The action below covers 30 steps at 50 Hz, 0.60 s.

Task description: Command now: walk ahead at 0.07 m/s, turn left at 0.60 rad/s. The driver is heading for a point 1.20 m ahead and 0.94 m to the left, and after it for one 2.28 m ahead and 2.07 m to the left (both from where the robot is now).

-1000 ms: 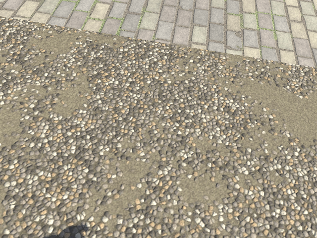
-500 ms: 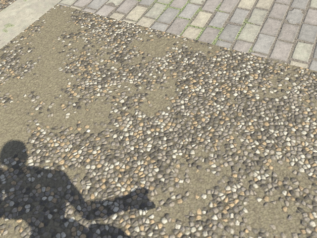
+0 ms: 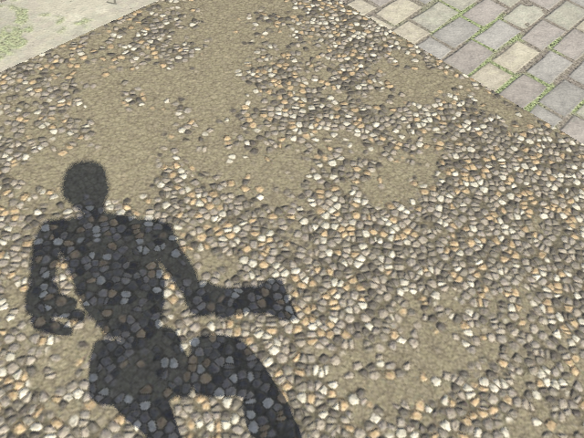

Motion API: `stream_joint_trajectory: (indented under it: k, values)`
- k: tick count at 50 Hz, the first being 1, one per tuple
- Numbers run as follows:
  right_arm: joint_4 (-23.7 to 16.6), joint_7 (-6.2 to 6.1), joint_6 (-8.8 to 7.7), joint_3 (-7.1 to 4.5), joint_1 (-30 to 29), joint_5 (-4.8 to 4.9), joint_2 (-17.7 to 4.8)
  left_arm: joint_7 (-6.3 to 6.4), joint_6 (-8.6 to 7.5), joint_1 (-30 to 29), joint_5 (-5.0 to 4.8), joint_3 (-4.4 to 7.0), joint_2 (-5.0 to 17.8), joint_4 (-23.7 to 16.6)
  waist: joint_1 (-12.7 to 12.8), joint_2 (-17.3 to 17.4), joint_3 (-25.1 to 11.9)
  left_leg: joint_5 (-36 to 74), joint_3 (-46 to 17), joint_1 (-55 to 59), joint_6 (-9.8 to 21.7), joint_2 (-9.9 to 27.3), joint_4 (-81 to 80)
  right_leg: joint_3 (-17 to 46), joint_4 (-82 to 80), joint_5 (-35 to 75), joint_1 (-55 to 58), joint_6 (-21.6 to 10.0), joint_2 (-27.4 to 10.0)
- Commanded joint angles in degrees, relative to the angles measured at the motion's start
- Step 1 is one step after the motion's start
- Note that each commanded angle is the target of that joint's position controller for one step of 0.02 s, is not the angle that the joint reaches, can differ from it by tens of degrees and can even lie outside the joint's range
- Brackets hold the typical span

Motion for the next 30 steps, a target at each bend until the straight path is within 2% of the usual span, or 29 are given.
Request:
stream_joint_trajectory:
  k: [1,2,3,7,9,11,12,13,14,15,16,17,18,21,24,28,30]
  values:
    - [-3.5,-0.86,-0.72,-2.97,0.1,0.50,-9.5,-0.19,-0.98,-0.8,-0.21,0.63,3.6,-3.9,-0.6,9.9,-9.8,1.8,-15.2,9.8,10.5,11.9,-8.2,1.4,-8.2,3.0,-1.7,0.4,0.4]
    - [-3.3,-0.87,-0.75,-3.04,0.7,0.66,-9.7,-0.55,-1.33,-1.7,-0.40,0.55,3.6,-4.3,-1.3,10.9,-8.8,-8.8,-17.3,8.9,10.7,11.7,-9.8,1.6,-11.5,3.2,-1.3,0.0,0.7]
    - [-3.2,-0.82,-0.84,-3.14,0.9,0.65,-10.1,-0.92,-1.78,-2.6,-0.62,0.58,3.9,-4.7,-1.7,11.9,-7.3,-14.8,-19.5,7.7,10.9,11.9,-11.0,1.8,-14.4,2.6,-0.9,-0.5,1.0]
    - [-2.4,-0.26,-1.26,-3.22,1.7,0.72,-10.8,-2.23,-4.23,-3.1,-1.17,0.74,4.2,-5.3,-2.0,11.9,-5.4,-20.2,-23.8,4.7,11.0,11.4,-10.7,1.8,-23.2,-0.7,4.5,-2.6,2.3]
    - [-2.3,-0.02,-1.19,-2.94,1.2,0.90,-10.3,-2.61,-5.25,-1.1,-1.65,0.90,4.1,-4.9,-0.6,11.5,-5.1,-21.5,-25.4,1.7,10.3,10.3,-9.8,1.4,-27.9,0.7,10.5,-3.6,2.8]
    - [-2.7,-0.13,-0.89,-2.32,-0.7,1.07,-8.6,-2.60,-6.05,4.3,-1.75,1.27,3.6,-3.2,3.1,9.5,-4.9,-23.7,-24.2,-4.5,7.6,6.9,-6.1,0.5,-37.4,8.0,21.7,-5.3,2.2]
    - [-3.0,-0.25,-1.10,-1.51,-1.3,0.97,-5.8,-2.17,-6.25,9.7,-1.28,1.97,5.4,-2.0,5.3,6.4,-6.6,-25.5,-20.6,-12.1,4.6,3.8,1.9,5.0,-38.9,6.7,31.6,-7.1,-3.2]
    - [-3.7,-0.19,-1.32,-0.11,-0.4,1.02,-0.9,-1.58,-6.15,15.5,0.09,2.42,9.1,-1.4,5.8,-4.6,-9.3,-25.4,-9.0,-21.2,0.2,-3.3,20.9,20.4,-44.4,-7.5,39.2,-11.5,-15.5]
    - [-6.8,-0.26,-2.12,-1.02,-2.3,1.91,-4.8,-2.22,-6.42,15.3,1.38,3.20,12.4,-0.7,4.3,-10.9,-3.4,-23.3,-6.5,-31.8,-0.5,-1.6,29.9,37.5,-50.4,-21.2,33.5,-18.0,-23.5]
    - [-5.7,-0.23,-2.28,-1.94,-2.1,1.83,-8.1,-1.88,-6.55,11.3,0.45,2.30,8.9,-1.9,3.2,-8.1,0.9,-18.4,-6.4,-34.7,-1.3,2.0,35.1,34.7,-51.2,-24.3,31.3,-18.1,-22.4]
    - [-4.2,0.02,-2.19,-2.39,-0.9,1.50,-8.7,-1.27,-6.37,9.2,-0.30,1.45,6.0,-2.5,2.4,-7.4,2.5,-14.1,-5.5,-35.5,-2.0,2.7,37.2,28.5,-51.1,-20.0,30.9,-15.9,-19.1]
    - [-3.1,0.17,-2.19,-2.45,0.3,1.09,-8.1,-0.86,-6.16,8.5,-0.39,0.95,4.9,-3.0,2.0,-6.3,1.5,-10.7,-4.7,-34.8,-2.6,3.4,38.5,23.2,-51.0,-14.6,31.0,-14.0,-16.8]
    - [-3.2,0.62,-2.43,-2.27,-0.5,1.09,-7.1,-0.48,-6.05,8.8,-0.24,0.68,4.5,-2.7,2.4,-5.7,2.3,-7.1,-4.4,-35.0,-3.1,4.4,39.2,18.6,-51.6,-7.8,30.3,-13.4,-15.7]
    - [-3.2,1.29,-3.07,-1.36,-1.9,1.26,-3.9,-0.18,-6.58,11.4,0.65,0.31,4.2,-1.8,3.4,-4.3,0.9,0.7,-1.9,-33.4,-4.3,5.5,40.3,7.6,-52.2,6.9,29.2,-13.0,-13.2]
    - [-3.9,1.75,-3.16,-0.78,-4.7,1.30,-2.8,-0.29,-6.25,12.8,0.65,0.28,4.9,-0.7,4.4,-3.5,1.4,5.2,0.0,-32.6,-5.2,6.2,33.7,1.2,-52.4,15.6,29.5,-13.4,-12.7]
    - [-5.2,3.53,-3.73,0.44,-11.0,1.35,-0.4,-0.32,-5.64,14.5,-0.24,0.48,6.9,0.8,6.5,-3.0,3.6,9.8,5.3,-26.6,-4.3,6.6,19.4,-5.2,-52.9,20.0,29.1,-12.6,-13.0]
    - [-5.7,4.45,-3.89,0.55,-12.6,1.66,-0.4,-0.46,-5.25,15.5,-1.01,0.71,8.0,1.7,6.2,-2.8,4.4,8.0,7.1,-24.1,-2.5,6.0,14.4,-7.0,-52.3,24.2,31.2,-12.2,-14.2]
Keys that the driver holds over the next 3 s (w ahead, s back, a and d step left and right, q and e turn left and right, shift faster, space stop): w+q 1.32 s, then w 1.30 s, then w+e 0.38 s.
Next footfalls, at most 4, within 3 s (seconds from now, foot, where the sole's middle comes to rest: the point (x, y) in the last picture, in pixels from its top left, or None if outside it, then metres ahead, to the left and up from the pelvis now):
0.24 right None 0.10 -0.13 -0.78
0.70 left None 0.33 0.23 -0.78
1.20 right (194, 325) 0.68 0.22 -0.78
1.70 left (31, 330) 0.66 0.60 -0.78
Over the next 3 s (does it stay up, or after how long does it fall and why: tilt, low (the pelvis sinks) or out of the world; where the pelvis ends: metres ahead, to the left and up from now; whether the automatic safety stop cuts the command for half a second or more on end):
stays up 1.05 0.97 0.00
